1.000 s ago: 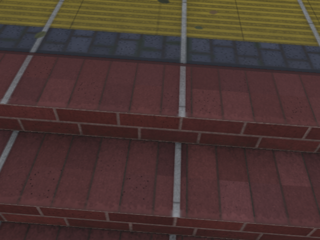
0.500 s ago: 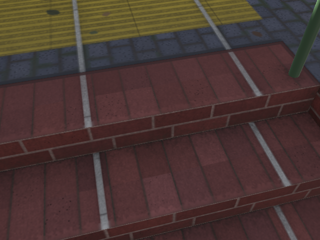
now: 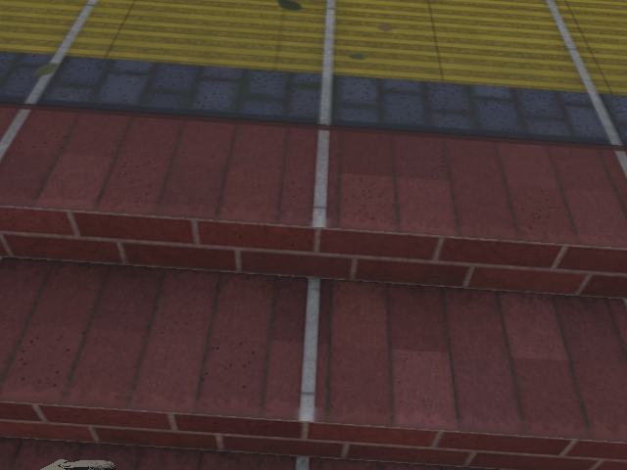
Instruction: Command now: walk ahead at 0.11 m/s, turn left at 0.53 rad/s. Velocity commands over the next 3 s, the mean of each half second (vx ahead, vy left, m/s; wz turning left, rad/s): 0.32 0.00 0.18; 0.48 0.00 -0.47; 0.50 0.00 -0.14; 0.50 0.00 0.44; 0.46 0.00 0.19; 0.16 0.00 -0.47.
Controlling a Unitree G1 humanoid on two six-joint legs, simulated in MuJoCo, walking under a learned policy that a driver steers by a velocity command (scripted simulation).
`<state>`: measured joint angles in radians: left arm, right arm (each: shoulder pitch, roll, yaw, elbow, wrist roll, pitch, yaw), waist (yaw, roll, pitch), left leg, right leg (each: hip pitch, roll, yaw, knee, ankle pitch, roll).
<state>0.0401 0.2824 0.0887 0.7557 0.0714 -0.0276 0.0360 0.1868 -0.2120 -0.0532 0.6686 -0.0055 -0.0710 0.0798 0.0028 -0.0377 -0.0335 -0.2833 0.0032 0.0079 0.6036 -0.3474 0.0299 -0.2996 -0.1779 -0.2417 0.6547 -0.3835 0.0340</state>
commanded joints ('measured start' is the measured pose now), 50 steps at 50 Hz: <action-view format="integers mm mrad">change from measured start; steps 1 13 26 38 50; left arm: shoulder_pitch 80 -49 342 463 578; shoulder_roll -43 -94 44 -128 -84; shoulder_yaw -32 -153 -89 -131 -75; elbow -114 -46 67 359 252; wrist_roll -41 -14 -55 53 18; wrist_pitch -43 -22 27 -71 -129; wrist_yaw -43 -86 -110 -95 -162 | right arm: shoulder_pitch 419 356 470 -166 122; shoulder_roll -323 -22 -136 39 -134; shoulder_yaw -102 80 35 110 45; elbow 51 350 331 104 87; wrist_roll -46 -115 -124 -36 -29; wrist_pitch -43 -21 -23 22 36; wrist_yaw -60 -37 38 -21 -57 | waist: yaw -119 -45 128 -20 -111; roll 295 112 13 -36 241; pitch -160 53 -367 -1 -522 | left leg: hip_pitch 524 77 -223 -1091 399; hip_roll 395 200 74 37 200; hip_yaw -687 -377 -64 -51 -506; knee -291 -360 214 1623 164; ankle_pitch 674 -88 1228 107 180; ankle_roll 465 256 132 190 353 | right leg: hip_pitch -522 -1214 321 -136 -284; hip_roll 180 113 168 101 152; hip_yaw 190 240 595 547 472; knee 595 1436 138 -308 319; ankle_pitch -280 247 -81 137 1068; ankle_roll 45 -214 -363 -294 -192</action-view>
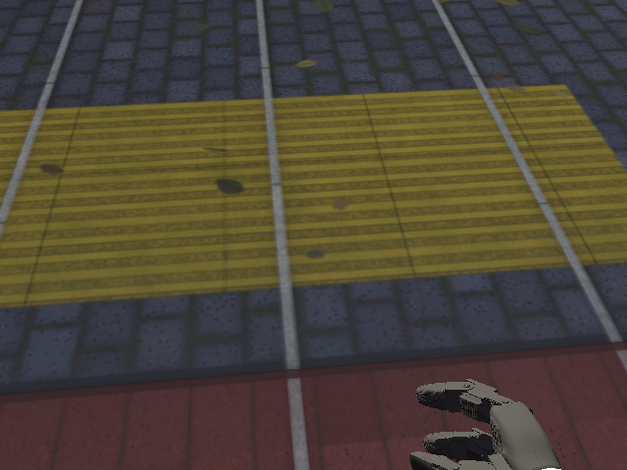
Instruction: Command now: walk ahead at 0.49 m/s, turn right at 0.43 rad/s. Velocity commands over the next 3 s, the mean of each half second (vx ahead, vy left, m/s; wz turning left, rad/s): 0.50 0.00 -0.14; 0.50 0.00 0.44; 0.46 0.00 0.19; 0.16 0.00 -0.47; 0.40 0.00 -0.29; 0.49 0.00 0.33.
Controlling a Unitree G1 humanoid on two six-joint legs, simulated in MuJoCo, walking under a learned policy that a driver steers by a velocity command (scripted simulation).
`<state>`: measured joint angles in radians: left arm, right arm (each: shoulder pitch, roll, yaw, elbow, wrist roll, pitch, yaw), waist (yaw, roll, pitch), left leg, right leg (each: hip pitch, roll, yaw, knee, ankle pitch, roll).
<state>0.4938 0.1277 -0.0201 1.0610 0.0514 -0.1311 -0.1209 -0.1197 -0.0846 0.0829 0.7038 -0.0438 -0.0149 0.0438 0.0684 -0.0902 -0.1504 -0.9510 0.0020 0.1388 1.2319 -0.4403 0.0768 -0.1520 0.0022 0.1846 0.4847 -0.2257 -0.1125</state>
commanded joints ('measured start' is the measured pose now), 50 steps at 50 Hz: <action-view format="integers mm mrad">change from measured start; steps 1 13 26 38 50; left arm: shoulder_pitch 38 -443 -692 -378 -94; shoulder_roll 85 22 53 -19 161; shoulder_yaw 51 -17 -21 18 49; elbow -13 -176 -342 -57 5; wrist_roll -1 -21 -1 16 26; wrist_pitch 8 78 119 20 -23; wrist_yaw -21 31 35 117 88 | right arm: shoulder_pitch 613 494 735 330 2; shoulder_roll -291 -29 -266 -23 -101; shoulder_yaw -100 -54 -91 -95 -130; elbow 90 394 426 279 151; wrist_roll -24 -86 -12 7 2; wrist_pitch -6 -64 -128 -81 -46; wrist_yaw -33 3 61 54 55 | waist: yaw -293 -57 -18 -145 -64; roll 407 141 304 114 23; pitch -306 107 6 84 170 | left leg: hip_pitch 1073 612 1012 -2 145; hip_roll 349 167 285 97 82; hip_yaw -1099 -207 -100 -301 -130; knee -795 -984 -914 441 -475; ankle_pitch -26 202 1675 371 397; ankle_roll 388 169 123 136 24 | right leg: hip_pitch -714 -1269 -571 -271 294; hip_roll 119 -18 28 -217 -312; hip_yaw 109 -106 -340 -191 -451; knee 958 1626 651 -133 -307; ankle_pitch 103 132 -171 98 736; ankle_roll -2 -170 -75 -29 -58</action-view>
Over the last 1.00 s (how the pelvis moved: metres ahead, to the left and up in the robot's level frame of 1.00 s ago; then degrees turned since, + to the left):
0.46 0.03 0.19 -12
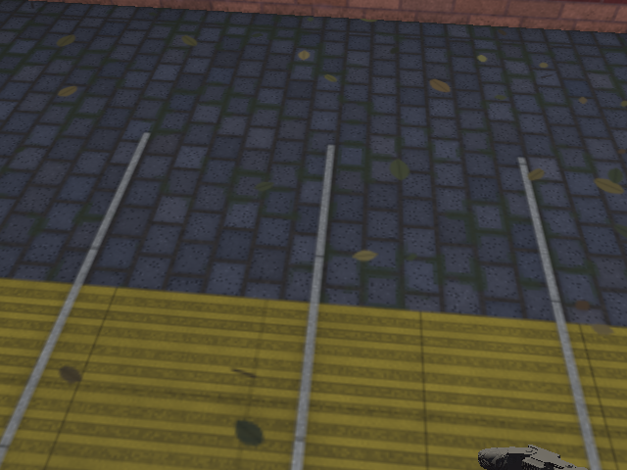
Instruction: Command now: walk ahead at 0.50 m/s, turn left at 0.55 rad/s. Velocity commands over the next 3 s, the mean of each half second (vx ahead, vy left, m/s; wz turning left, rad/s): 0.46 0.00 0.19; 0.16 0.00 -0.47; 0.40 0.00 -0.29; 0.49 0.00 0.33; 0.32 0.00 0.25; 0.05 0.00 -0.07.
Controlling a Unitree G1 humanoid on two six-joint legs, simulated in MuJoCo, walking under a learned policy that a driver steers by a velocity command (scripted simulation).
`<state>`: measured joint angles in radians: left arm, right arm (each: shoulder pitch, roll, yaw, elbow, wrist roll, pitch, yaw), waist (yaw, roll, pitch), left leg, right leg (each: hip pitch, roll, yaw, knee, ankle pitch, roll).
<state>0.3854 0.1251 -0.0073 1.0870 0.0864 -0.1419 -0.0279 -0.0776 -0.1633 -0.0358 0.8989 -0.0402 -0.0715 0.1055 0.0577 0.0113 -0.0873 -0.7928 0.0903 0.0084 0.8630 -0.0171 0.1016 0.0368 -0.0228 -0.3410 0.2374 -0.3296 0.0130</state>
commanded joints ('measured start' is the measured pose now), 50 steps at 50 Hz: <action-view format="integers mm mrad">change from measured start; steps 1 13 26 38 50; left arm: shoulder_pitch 27 -111 -418 -324 -240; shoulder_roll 149 75 111 233 297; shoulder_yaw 40 54 72 97 130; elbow -27 -131 -271 -378 -463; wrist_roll -20 -7 -117 -93 -99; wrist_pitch -6 24 64 114 147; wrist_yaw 3 -25 34 46 79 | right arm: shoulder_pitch -46 406 454 266 180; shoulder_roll -23 -83 -143 -201 -167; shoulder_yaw -15 -84 -33 -57 -54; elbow -45 119 82 -112 -249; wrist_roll -5 24 38 30 32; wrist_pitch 11 -39 -31 24 32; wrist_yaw -19 -101 -157 -164 -178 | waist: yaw -52 -105 -96 -46 -40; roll -77 34 62 23 -163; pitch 105 18 83 -84 -96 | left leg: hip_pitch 14 745 614 85 207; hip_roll -24 114 49 -79 -97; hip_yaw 9 -330 31 -102 -98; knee -148 -578 -642 523 -4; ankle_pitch -61 189 426 -399 -286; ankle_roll -10 184 0 -143 -180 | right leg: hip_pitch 157 -706 -616 -244 -346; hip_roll -293 -109 -16 -194 -79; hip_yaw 66 439 314 765 838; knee -43 1101 421 68 30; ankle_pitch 859 52 500 273 -224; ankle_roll -186 -99 -64 -307 -215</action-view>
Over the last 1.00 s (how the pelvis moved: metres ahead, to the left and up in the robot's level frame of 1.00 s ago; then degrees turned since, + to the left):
0.55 -0.02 0.27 12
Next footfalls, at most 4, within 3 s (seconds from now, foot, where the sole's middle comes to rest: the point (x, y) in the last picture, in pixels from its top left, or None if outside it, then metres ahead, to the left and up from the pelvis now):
0.12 left None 0.23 0.14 -0.77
0.64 right None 0.53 -0.01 -0.77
1.14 left None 0.53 0.19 -0.77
1.58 right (409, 427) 0.65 -0.15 -0.77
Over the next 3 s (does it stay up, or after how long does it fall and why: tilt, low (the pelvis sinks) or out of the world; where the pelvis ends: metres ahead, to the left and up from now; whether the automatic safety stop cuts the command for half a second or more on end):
stays up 1.10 -0.05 -0.01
